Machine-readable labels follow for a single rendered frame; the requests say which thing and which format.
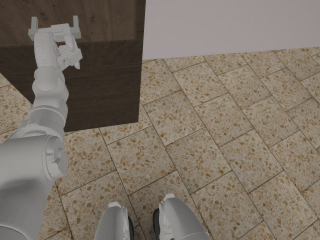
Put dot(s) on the left robot upper arm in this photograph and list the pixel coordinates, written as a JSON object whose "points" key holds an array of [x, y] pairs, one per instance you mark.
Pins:
{"points": [[29, 167]]}

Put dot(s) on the drawer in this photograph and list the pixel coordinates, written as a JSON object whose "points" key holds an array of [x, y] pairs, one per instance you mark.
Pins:
{"points": [[99, 20]]}

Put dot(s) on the robot left thigh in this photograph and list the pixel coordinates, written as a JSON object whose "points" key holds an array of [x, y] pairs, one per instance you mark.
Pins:
{"points": [[113, 223]]}

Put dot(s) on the cabinet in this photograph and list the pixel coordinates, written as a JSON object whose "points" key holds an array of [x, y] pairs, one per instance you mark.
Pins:
{"points": [[104, 92]]}

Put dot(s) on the left robot forearm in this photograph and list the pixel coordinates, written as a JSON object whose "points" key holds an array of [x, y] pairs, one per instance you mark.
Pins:
{"points": [[49, 111]]}

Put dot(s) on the right robot shin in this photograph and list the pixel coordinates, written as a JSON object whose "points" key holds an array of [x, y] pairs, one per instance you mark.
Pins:
{"points": [[166, 233]]}

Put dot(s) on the robot left hand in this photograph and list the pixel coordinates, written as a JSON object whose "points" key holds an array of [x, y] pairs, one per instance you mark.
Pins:
{"points": [[46, 50]]}

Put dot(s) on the handle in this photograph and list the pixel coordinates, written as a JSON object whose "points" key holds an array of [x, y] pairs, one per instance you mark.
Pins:
{"points": [[75, 30]]}

